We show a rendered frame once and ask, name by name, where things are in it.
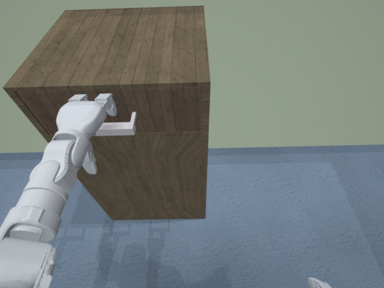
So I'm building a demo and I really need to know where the cabinet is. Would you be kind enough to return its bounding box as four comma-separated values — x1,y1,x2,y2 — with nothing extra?
3,5,211,220

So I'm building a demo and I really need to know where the left robot upper arm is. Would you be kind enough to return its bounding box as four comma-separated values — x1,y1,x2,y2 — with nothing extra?
0,237,57,288

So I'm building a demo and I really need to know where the drawer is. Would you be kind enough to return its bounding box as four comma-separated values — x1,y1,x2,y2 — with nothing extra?
17,86,200,134

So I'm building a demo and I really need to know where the robot left forearm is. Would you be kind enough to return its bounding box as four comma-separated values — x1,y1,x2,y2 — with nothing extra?
0,130,89,242

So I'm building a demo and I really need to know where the robot left hand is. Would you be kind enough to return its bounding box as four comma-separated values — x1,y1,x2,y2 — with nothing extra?
56,94,117,174

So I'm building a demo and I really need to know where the handle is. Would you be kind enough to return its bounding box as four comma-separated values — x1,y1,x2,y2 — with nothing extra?
95,112,137,136

